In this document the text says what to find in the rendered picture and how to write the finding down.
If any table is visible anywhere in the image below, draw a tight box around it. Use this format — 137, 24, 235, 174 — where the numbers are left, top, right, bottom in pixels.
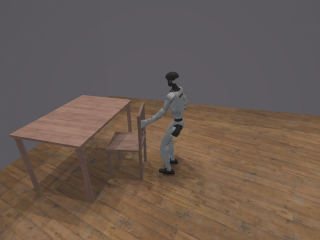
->
9, 95, 132, 203

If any left robot upper arm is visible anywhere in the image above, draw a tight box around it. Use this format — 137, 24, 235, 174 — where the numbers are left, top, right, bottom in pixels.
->
161, 92, 176, 115

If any chair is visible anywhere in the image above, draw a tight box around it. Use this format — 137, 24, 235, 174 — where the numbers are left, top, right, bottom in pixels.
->
106, 102, 147, 180

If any right robot upper arm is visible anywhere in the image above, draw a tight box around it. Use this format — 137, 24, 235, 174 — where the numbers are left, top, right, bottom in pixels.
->
179, 86, 188, 107

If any robot left thigh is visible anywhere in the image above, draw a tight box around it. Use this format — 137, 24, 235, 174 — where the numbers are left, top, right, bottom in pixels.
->
160, 125, 181, 153

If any left robot forearm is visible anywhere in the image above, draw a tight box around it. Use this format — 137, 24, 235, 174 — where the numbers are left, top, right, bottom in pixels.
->
146, 109, 164, 124

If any humanoid robot torso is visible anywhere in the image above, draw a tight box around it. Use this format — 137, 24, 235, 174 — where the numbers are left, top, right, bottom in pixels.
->
169, 89, 184, 131

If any left robot hand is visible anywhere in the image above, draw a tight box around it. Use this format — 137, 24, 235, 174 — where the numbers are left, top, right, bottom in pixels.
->
137, 120, 148, 128

